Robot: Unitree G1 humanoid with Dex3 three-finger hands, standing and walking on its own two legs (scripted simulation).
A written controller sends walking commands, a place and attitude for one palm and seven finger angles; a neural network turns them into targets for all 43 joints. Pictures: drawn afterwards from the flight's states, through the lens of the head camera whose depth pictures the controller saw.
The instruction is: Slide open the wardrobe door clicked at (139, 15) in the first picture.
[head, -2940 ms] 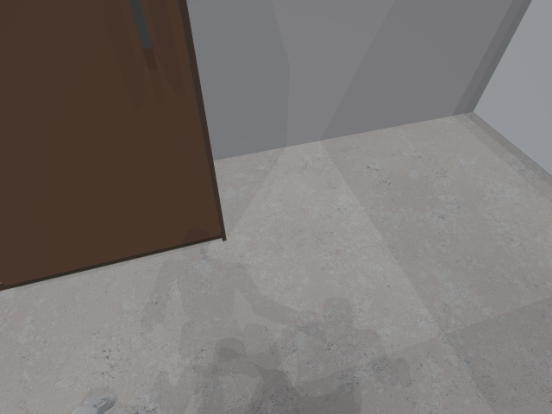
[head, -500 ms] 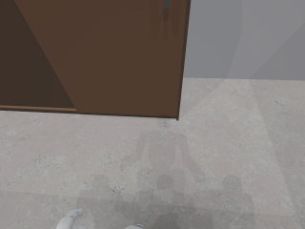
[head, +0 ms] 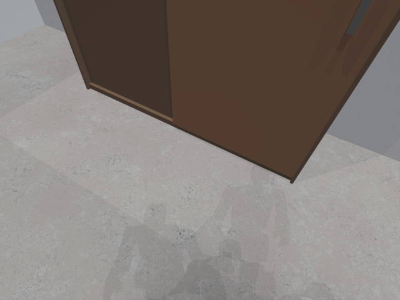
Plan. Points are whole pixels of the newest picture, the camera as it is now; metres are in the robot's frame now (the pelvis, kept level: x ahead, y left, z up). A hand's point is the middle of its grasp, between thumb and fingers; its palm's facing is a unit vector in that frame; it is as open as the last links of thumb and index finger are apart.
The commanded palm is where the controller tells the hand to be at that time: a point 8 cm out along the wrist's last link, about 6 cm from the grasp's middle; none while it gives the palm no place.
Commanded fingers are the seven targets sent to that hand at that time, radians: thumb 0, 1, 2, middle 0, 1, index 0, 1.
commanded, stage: walk to a spot facing it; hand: right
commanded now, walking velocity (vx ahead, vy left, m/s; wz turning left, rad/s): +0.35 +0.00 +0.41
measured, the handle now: out of the picture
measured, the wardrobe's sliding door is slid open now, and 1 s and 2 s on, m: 0.00 0.00 0.00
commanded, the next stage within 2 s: turn to face it in 0.64 s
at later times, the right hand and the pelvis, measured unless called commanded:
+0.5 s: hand (301, 270) +0.24 -0.24 -0.17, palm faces -0.19 +0.97 -0.18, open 7.4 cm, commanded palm none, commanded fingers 0.00 -0.90 -0.90 0.20 0.30 0.20 0.30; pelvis +0.17 -0.05 +0.01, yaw +16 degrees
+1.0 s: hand (238, 186) +0.45 -0.08 -0.14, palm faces -0.42 +0.88 -0.20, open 7.4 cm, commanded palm none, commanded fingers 0.00 -0.90 -0.90 0.20 0.30 0.20 0.30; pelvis +0.26 +0.02 +0.00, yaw +23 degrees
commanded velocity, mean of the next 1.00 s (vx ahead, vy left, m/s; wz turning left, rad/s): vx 0.10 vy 0.00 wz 0.21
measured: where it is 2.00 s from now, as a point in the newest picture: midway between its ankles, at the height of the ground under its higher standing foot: (192, 299)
